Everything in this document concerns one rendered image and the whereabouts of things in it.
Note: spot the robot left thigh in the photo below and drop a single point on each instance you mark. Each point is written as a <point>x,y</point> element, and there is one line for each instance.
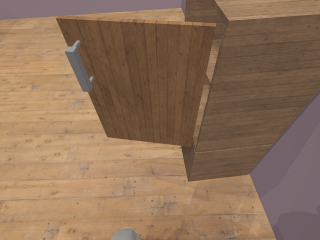
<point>126,234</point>

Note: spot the cupboard door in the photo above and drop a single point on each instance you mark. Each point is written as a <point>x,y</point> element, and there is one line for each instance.
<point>148,74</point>

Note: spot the handle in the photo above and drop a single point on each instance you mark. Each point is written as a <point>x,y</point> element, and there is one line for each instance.
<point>78,67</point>

